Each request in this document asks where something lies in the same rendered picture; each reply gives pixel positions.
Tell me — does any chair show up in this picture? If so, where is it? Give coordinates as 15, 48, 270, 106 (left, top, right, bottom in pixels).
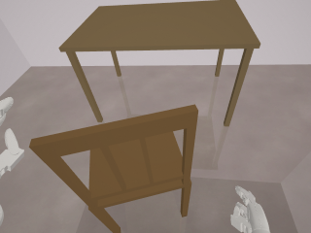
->
29, 104, 198, 233

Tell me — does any left robot hand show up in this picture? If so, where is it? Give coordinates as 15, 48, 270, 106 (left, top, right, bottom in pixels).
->
0, 97, 24, 179

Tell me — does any table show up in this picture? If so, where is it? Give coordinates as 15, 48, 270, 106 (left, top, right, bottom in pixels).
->
59, 0, 260, 127

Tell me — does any right robot hand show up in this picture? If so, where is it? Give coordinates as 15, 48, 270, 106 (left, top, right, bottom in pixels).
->
230, 185, 270, 233

